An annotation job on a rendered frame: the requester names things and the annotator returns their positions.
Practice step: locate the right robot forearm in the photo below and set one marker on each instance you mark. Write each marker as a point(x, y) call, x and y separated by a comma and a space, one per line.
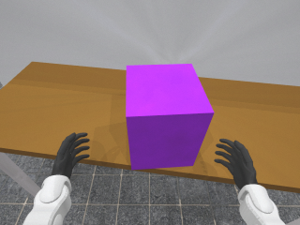
point(256, 208)

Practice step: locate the left robot hand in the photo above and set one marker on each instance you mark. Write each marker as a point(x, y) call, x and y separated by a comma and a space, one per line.
point(66, 156)

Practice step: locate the left robot forearm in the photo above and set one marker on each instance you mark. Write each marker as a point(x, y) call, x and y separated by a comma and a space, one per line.
point(51, 203)

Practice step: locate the right robot hand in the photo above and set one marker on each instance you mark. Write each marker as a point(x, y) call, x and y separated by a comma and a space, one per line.
point(240, 165)

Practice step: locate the table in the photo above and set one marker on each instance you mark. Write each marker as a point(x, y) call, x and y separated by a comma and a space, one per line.
point(47, 102)

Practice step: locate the carton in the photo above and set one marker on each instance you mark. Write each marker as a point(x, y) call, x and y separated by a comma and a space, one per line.
point(167, 113)

